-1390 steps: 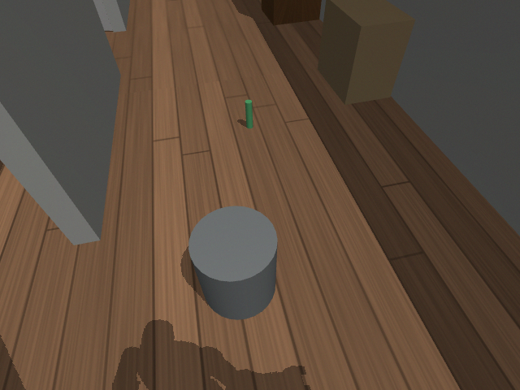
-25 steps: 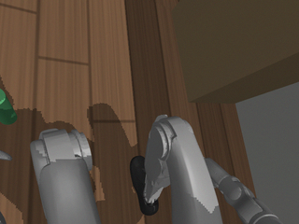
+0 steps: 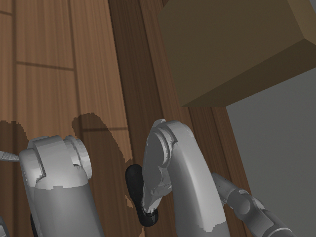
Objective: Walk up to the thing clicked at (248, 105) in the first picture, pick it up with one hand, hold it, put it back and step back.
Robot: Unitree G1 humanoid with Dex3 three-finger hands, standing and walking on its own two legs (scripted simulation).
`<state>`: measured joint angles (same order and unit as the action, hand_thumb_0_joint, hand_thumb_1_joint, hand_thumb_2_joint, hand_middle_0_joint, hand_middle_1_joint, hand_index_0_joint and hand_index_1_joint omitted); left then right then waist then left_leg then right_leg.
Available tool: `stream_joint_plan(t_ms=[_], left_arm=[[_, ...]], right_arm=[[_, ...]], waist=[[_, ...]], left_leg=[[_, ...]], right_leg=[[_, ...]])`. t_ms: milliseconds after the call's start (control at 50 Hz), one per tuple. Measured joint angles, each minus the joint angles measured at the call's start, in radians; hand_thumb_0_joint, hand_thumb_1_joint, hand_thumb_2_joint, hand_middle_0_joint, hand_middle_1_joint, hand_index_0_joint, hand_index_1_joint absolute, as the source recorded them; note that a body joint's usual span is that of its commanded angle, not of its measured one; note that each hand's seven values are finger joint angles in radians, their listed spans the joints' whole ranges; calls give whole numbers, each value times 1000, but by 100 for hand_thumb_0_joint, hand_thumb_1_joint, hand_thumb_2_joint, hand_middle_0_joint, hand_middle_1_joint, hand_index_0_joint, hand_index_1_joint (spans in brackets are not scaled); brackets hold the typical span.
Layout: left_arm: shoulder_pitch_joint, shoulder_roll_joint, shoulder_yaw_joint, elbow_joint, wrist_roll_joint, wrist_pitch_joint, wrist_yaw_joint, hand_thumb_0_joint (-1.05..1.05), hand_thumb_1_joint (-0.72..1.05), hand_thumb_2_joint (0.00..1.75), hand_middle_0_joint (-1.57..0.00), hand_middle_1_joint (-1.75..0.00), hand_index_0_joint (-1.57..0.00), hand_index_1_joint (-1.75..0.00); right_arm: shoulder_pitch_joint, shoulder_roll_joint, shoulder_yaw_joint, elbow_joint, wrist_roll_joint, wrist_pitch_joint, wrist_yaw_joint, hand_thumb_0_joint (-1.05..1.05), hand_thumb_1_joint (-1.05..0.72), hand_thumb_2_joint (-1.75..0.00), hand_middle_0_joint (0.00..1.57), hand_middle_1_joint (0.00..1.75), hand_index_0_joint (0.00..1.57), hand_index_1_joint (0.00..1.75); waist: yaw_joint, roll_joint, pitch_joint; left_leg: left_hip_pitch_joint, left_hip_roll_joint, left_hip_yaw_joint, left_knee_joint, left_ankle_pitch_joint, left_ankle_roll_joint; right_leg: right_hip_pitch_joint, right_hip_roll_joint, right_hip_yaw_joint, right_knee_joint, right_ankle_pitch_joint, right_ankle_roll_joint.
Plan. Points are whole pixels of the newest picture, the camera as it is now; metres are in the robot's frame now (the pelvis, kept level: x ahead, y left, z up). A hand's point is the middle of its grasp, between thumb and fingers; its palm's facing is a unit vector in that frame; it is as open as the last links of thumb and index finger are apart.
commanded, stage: close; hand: left
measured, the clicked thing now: out of the picture +0.41 +0.29 -0.19
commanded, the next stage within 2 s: settle in 0.78 s
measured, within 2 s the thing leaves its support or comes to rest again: leaves its support in 1.12 s
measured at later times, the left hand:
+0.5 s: hand out of the picture +0.41 +0.28 -0.17, palm faces +0.32 -0.95 +0.02, open 10.5 cm
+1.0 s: hand out of the picture +0.43 +0.28 -0.17, palm faces +0.34 -0.94 +0.01, open 5.6 cm
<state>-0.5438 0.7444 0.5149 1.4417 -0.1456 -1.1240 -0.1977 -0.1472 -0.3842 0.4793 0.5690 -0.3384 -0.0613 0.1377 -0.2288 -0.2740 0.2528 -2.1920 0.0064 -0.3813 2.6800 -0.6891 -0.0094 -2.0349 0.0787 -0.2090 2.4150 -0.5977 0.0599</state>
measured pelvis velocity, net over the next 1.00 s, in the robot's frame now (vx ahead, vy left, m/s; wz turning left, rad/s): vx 0.00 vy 0.00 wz -0.03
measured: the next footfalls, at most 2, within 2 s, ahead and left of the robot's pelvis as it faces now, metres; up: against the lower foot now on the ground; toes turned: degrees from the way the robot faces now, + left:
none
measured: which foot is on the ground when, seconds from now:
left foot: down 0.00-1.00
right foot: down 0.00-1.00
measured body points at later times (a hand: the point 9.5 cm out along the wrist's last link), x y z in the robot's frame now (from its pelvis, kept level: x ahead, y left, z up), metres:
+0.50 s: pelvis +0.00 +0.00 +0.00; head +0.21 +0.20 +0.34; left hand +0.39 +0.33 -0.17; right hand +0.19 -0.23 -0.02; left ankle +0.09 +0.12 -0.24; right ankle +0.15 -0.13 -0.24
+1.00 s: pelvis +0.00 +0.00 +0.00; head +0.22 +0.20 +0.34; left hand +0.40 +0.33 -0.17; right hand +0.17 -0.24 -0.02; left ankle +0.09 +0.12 -0.24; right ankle +0.15 -0.13 -0.24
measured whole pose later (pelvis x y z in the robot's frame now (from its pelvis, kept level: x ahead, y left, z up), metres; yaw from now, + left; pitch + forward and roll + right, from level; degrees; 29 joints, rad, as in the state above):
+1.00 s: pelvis +0.00 +0.00 +0.00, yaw -2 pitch +10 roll -19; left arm -0.62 0.84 0.49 1.46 -0.07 -1.13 0.00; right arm -0.16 -0.37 0.53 0.55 -0.37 0.01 0.15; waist -0.25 -0.29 0.31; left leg -2.19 0.02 -0.42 2.69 -0.71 -0.01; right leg -2.04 0.09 -0.23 2.39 -0.59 0.07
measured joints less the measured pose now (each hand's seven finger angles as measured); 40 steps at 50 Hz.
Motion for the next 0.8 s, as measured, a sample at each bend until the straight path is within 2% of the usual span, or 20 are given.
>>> stream_joint_plan(t_ms=[80, 240, 320, 520, 640, 800], left_arm=[[-2, 34, 7, 2, 33, -24, 38, -2, -52, 8, -7, -8, -6, -8], [10, 40, -34, -16, 19, -32, 86, -1, -29, 22, -20, -18, -18, -19], [-8, 34, -52, -10, 27, -32, 112, -1, -15, 31, -29, -26, -27, -27], [-39, 64, -27, 6, 69, -34, 167, 0, 21, 55, -50, -48, -48, -49], [-33, 70, -33, -3, 69, -20, 176, 0, 43, 71, -66, -64, -64, -65], [-57, 76, -40, 16, 63, -12, 190, 3, 37, 80, -84, -85, -77, -86]], right_arm=[[-5, 1, 10, -10, -19, 14, 4, 0, -90, -90, 21, 30, 21, 30], [-6, 4, 26, 1, -28, 24, 12, 0, -89, -90, 21, 30, 21, 30], [-14, 12, 32, 4, -28, 24, 14, 0, -88, -90, 21, 30, 21, 30], [-41, 18, 41, -21, -37, 49, 11, 0, -87, -90, 21, 30, 21, 30], [-36, 11, 42, -17, -35, 61, 11, 0, -86, -89, 21, 30, 21, 30], [-22, 11, 45, -10, -30, 64, 12, 0, -86, -89, 21, 30, 21, 30]], waist=[[-2, -10, 25], [8, -1, 45], [5, -2, 40], [-12, -13, 51], [-8, -9, 57], [-15, -10, 48]], left_leg=[[-1, 0, -9, 9, -2, 0], [-6, -2, -13, 14, -16, 2], [-5, -3, -16, 12, -21, 0], [1, 0, -35, 13, -26, -8], [-2, 4, -30, 7, -19, -5], [-6, 8, -27, 4, -18, -1]], right_leg=[[1, 4, -6, 1, 2, -2], [2, 3, -8, 1, -9, 10], [2, 2, -10, -2, -13, 17], [3, 8, -23, -10, -5, 15], [-1, 9, -20, -15, 3, 17], [-5, 11, -19, -18, 5, 19]])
